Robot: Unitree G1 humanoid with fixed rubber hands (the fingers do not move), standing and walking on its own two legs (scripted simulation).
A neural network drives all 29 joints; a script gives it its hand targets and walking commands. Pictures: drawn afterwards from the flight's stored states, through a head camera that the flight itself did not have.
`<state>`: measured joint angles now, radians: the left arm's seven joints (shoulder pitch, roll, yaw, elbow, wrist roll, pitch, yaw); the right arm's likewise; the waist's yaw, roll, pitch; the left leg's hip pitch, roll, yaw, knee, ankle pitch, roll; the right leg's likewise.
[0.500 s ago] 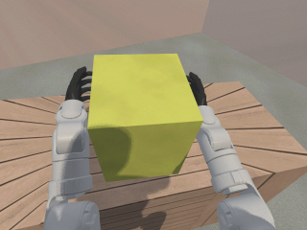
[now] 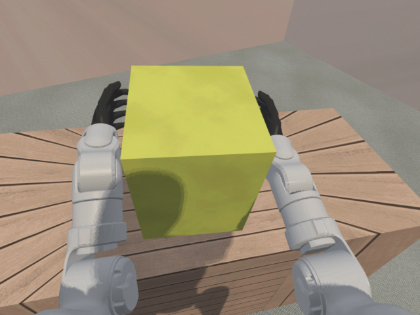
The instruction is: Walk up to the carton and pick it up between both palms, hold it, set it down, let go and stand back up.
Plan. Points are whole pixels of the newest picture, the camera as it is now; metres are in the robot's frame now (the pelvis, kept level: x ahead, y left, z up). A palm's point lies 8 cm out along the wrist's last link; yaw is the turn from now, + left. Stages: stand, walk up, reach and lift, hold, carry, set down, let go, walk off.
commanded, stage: hold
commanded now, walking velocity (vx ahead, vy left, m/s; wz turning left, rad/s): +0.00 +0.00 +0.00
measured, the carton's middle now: (191, 155) +0.36 +0.01 +0.14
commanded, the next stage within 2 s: none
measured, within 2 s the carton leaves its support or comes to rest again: neither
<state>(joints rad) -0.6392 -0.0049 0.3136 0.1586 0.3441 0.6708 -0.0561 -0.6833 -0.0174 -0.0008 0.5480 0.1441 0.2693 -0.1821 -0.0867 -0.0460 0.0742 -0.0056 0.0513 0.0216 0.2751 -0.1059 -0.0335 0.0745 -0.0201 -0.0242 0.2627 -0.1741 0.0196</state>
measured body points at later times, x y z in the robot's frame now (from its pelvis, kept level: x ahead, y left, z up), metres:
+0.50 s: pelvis +0.01 +0.01 +0.00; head -0.03 +0.03 +0.45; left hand +0.38 +0.16 +0.19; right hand +0.38 -0.14 +0.18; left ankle +0.04 +0.14 -0.75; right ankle -0.01 -0.13 -0.75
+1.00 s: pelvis +0.00 +0.00 +0.00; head -0.04 +0.02 +0.45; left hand +0.39 +0.16 +0.19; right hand +0.38 -0.14 +0.18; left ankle +0.04 +0.14 -0.75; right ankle -0.01 -0.13 -0.75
